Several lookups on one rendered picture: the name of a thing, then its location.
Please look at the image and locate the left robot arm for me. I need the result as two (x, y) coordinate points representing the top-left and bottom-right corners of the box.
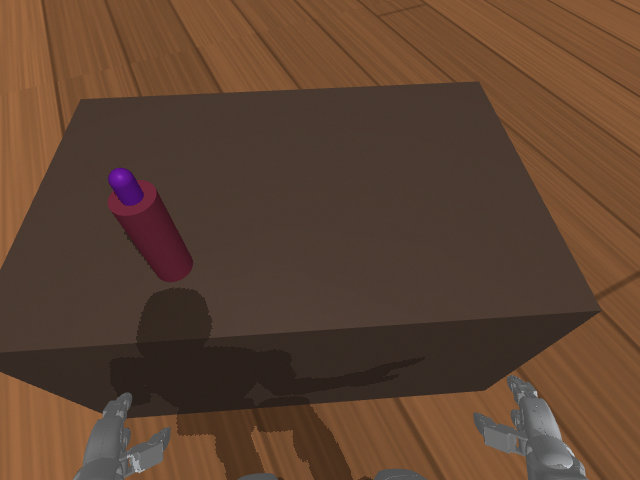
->
(73, 457), (124, 480)

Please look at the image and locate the right robot arm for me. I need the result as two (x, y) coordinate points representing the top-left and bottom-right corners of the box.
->
(525, 435), (588, 480)

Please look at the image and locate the bottle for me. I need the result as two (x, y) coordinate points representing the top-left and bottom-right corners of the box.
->
(108, 168), (193, 282)

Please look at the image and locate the right robot hand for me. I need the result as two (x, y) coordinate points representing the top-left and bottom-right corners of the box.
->
(473, 375), (562, 457)

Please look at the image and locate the left robot hand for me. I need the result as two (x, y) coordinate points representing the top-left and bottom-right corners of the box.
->
(82, 392), (171, 478)

